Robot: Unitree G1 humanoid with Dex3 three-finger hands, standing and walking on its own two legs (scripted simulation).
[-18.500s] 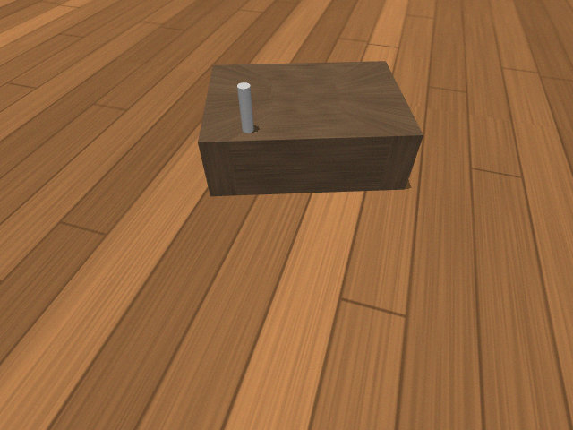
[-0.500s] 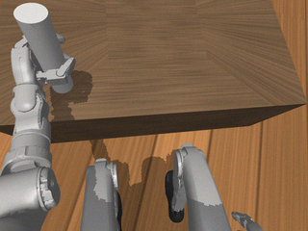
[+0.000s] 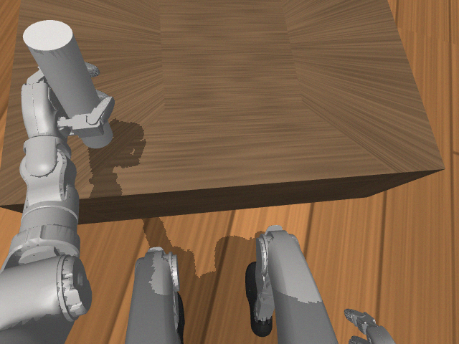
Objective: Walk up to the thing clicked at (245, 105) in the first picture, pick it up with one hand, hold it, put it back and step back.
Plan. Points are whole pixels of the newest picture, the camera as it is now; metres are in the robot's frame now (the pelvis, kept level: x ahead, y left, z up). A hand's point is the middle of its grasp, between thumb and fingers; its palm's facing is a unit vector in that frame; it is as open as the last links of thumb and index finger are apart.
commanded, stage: settle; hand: left
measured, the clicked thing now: (78, 96) +0.51 +0.19 +0.01
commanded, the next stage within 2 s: lift in 0.10 s
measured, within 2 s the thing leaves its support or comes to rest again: neither
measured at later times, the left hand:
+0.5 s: hand (82, 102) +0.49 +0.18 +0.03, palm faces +0.08 -1.00 -0.03, open 7.4 cm
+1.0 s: hand (33, 91) +0.43 +0.18 +0.15, palm faces +0.11 -0.99 -0.01, open 7.4 cm
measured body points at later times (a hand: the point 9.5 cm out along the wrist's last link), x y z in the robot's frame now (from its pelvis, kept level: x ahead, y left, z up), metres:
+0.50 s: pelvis +0.01 +0.00 +0.04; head +0.20 +0.02 +0.44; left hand +0.48 +0.23 +0.03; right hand +0.08 -0.27 -0.09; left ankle +0.04 +0.12 -0.48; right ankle +0.09 -0.14 -0.48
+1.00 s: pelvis +0.03 +0.00 +0.13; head +0.15 +0.02 +0.56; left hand +0.42 +0.23 +0.15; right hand +0.14 -0.25 +0.01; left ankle +0.04 +0.12 -0.48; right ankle +0.09 -0.14 -0.48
